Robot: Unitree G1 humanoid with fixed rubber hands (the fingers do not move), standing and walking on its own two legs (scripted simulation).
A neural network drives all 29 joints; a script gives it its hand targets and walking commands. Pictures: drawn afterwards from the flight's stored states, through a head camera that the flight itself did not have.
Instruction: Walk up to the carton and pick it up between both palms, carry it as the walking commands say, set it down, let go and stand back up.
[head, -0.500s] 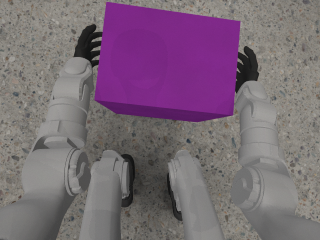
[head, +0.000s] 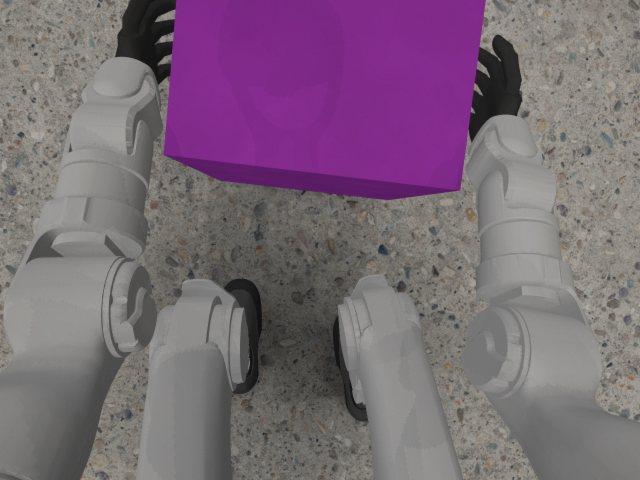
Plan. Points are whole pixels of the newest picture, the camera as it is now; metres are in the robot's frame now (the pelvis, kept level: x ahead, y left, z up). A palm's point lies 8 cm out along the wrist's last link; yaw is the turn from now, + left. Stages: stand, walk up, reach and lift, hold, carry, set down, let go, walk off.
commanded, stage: set down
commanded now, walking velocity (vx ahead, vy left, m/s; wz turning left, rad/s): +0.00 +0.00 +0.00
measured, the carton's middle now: (318, 105) +0.53 -0.02 -0.22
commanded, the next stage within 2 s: none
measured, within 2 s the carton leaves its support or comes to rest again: rests again in 0.76 s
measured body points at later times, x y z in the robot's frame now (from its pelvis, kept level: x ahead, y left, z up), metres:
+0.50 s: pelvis -0.01 +0.00 -0.05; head +0.34 +0.00 +0.24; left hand +0.56 +0.16 -0.19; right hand +0.51 -0.21 -0.18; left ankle +0.14 +0.11 -0.39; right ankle +0.07 -0.11 -0.39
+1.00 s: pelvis -0.01 +0.00 -0.06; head +0.33 +0.00 +0.23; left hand +0.56 +0.16 -0.20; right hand +0.51 -0.21 -0.20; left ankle +0.14 +0.11 -0.39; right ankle +0.07 -0.11 -0.39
